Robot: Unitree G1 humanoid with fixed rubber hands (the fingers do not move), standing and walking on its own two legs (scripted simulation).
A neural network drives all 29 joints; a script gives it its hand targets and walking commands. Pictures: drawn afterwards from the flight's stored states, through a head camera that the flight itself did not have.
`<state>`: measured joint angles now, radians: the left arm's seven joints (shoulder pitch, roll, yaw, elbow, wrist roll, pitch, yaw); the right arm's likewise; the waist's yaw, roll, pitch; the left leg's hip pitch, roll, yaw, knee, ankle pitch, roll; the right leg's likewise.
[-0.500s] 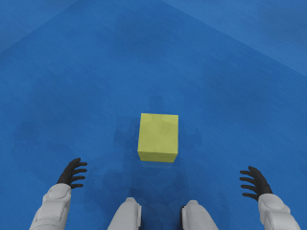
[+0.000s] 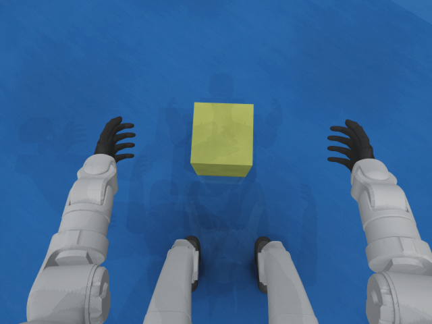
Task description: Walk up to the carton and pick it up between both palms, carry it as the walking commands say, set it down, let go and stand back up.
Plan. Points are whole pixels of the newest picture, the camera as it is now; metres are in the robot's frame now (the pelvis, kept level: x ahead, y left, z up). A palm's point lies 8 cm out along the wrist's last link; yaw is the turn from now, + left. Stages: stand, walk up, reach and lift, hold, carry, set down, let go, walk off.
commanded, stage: reach and lift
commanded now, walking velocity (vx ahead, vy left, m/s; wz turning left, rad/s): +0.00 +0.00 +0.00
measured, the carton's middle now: (222, 143) +0.56 +0.01 -0.57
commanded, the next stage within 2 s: none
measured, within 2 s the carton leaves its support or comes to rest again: neither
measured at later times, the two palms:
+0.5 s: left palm (127, 97) +0.53 +0.22 -0.14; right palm (310, 98) +0.53 -0.17 -0.14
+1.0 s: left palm (149, 119) +0.53 +0.20 -0.26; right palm (292, 122) +0.53 -0.16 -0.27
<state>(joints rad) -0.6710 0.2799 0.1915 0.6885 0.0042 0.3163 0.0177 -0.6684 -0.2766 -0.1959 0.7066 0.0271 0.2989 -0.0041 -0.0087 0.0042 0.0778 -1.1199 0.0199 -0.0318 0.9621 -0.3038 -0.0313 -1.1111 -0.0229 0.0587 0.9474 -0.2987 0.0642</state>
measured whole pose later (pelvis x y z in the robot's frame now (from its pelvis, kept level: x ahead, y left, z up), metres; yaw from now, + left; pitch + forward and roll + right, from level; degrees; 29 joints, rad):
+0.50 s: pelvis +0.00 +0.00 -0.03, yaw +0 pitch +41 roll -1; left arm -1.23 0.32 0.35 0.89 0.00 0.17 0.00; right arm -1.19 -0.20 -0.30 0.80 -0.03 0.19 -0.10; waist 0.00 -0.02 0.09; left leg -1.46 0.01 -0.04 1.06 -0.31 -0.03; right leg -1.45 -0.01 0.07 1.04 -0.31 0.07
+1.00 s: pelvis -0.05 +0.00 -0.12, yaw +0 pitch +32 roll +1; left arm -1.54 0.41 0.27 0.89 -0.10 0.23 0.09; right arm -1.49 -0.33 -0.19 0.79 0.13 0.26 -0.17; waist 0.00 -0.03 0.52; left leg -1.61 -0.01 -0.04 1.48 -0.43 -0.04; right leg -1.62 0.01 0.11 1.47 -0.42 0.09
